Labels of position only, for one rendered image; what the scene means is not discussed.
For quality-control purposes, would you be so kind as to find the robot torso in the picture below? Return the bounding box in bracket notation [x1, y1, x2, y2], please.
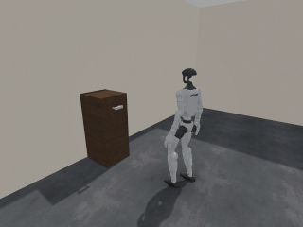
[180, 87, 199, 133]

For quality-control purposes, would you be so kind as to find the robot left forearm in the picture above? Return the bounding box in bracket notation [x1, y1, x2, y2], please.
[169, 110, 182, 136]

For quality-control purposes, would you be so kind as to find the cabinet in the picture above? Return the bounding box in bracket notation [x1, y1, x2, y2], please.
[80, 89, 130, 168]

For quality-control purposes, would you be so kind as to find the robot right upper arm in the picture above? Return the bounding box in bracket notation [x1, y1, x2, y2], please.
[196, 87, 203, 111]

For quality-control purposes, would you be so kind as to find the drawer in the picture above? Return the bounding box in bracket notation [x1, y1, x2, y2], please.
[103, 97, 126, 116]

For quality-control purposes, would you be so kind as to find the robot right thigh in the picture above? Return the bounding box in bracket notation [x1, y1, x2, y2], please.
[181, 124, 197, 156]

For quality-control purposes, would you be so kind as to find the robot left upper arm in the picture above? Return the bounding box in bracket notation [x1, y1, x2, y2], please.
[175, 89, 186, 117]

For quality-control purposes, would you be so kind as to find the handle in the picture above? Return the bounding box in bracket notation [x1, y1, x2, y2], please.
[113, 105, 123, 110]

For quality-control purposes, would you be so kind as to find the robot left hand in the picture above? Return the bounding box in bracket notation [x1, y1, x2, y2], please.
[164, 134, 174, 150]

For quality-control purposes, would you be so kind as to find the robot right hand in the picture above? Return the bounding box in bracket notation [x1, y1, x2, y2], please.
[192, 122, 201, 135]

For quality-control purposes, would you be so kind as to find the robot right forearm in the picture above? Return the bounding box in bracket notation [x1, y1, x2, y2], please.
[194, 108, 203, 124]

